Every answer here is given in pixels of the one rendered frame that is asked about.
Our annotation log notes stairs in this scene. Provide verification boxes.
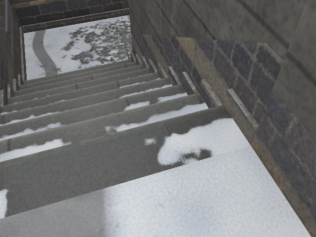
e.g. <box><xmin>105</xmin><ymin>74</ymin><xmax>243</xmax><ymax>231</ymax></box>
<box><xmin>0</xmin><ymin>59</ymin><xmax>208</xmax><ymax>162</ymax></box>

